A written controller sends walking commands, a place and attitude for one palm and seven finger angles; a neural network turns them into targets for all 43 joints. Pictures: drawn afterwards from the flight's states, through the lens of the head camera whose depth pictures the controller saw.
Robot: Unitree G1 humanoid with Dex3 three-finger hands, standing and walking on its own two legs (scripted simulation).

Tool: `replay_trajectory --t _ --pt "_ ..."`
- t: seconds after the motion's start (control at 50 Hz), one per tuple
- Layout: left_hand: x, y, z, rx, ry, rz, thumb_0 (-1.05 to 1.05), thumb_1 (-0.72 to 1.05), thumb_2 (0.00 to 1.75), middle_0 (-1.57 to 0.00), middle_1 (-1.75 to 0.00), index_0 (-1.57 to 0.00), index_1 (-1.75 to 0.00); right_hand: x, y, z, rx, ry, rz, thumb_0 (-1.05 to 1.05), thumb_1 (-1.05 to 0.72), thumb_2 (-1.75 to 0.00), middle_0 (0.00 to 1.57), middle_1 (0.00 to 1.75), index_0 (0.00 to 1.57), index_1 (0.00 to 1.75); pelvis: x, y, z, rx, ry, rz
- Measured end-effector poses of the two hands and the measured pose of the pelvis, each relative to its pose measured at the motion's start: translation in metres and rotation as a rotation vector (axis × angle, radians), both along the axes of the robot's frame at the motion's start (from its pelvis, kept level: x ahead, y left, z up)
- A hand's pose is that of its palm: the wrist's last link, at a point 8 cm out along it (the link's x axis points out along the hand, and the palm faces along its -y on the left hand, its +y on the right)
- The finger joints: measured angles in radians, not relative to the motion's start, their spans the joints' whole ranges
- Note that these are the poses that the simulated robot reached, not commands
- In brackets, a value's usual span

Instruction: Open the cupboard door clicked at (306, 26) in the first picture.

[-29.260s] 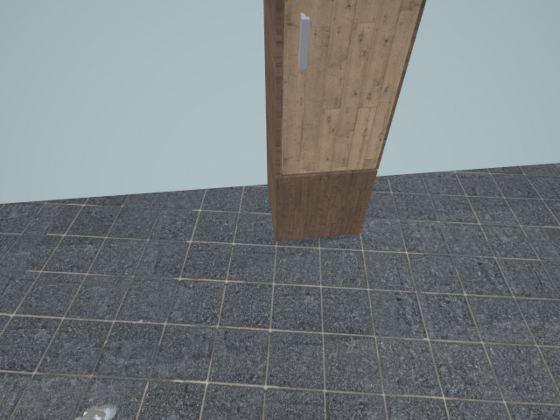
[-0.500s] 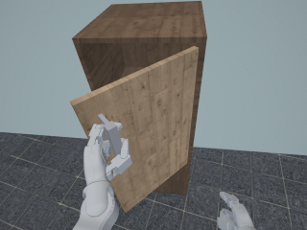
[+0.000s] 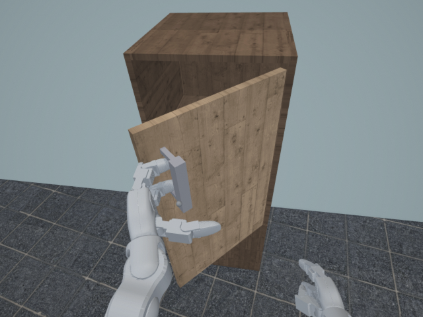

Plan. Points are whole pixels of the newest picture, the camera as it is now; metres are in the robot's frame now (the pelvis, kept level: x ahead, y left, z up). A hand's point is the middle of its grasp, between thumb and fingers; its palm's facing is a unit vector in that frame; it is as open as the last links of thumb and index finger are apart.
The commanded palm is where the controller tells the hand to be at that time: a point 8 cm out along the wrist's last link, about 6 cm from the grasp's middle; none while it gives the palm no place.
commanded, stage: open thumb and fingers to let go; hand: left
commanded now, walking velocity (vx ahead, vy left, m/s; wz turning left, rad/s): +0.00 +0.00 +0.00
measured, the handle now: (175, 179) +0.32 +0.10 +0.14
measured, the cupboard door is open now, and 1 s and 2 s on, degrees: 47 46 46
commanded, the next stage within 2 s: slide the hand sideways off the handle in 0.22 s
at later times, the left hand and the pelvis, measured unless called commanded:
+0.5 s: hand (174, 209) +0.25 +0.09 +0.14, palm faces -0.09 -0.99 -0.11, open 16.6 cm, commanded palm +0.22 +0.11 +0.13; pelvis -0.01 +0.04 +0.00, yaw +0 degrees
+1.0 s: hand (167, 229) +0.22 +0.10 +0.13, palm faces -0.07 -1.00 -0.04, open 16.4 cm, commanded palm +0.18 +0.15 +0.13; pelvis +0.01 +0.01 -0.01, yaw -1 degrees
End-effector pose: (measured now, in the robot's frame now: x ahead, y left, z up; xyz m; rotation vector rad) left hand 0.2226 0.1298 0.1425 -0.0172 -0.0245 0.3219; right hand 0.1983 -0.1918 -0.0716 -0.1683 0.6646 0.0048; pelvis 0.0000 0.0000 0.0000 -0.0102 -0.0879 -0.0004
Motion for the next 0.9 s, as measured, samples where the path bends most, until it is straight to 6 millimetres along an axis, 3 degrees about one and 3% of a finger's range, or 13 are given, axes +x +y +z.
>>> replay_trajectory --t 0.34,0.38,0.54,0.66,0.76,0.9 --pt "0.015 0.003 0.001 0.019 0.011 -0.061 -0.01 -0.5 0.3 -0.22 -0.47 -0.21 -0.46 -0.017 0.049 -0.005 0.025 0.053 0.037 0.01 -0.91 -0.9 0.2 0.3 0.2 0.3 -0.013 0.032 -0.002 0.003 -0.003 -0.004" --pt "0.016 -0.001 0.001 0.055 0.0 -0.137 -0.01 -0.5 0.3 -0.2 -0.43 -0.19 -0.42 -0.021 0.051 -0.005 0.031 0.064 0.039 0.01 -0.91 -0.9 0.2 0.3 0.2 0.3 -0.014 0.033 -0.002 0.005 -0.004 -0.002" --pt "0.015 0.022 -0.001 0.106 -0.021 -0.459 -0.01 -0.5 0.3 -0.15 -0.33 -0.05 -0.3 -0.032 0.043 -0.008 0.004 0.051 0.018 0.01 -0.91 -0.9 0.21 0.3 0.2 0.3 -0.014 0.038 -0.005 0.012 -0.008 0.007" --pt "0.008 0.016 -0.003 -0.001 -0.033 -0.451 -0.01 -0.5 0.3 -0.08 -0.3 -0.09 -0.29 -0.026 0.035 0.0 0.026 -0.012 -0.002 0.01 -0.91 -0.9 0.2 0.3 0.2 0.3 -0.009 0.037 -0.006 0.014 0.005 -0.009" --pt "-0.004 0.006 -0.004 0.013 -0.038 -0.449 -0.01 -0.5 0.3 -0.09 -0.29 -0.09 -0.28 -0.016 0.029 0.007 0.036 -0.043 -0.001 0.01 -0.91 -0.9 0.2 0.3 0.2 0.3 -0.002 0.03 -0.006 0.015 0.017 -0.022" --pt "-0.015 0.015 -0.006 0.065 -0.006 -0.425 -0.01 -0.5 0.3 -0.13 -0.3 -0.11 -0.28 0.0 0.017 0.01 0.029 -0.05 0.009 0.01 -0.91 -0.9 0.2 0.3 0.2 0.3 0.008 0.017 -0.006 0.01 0.028 -0.022"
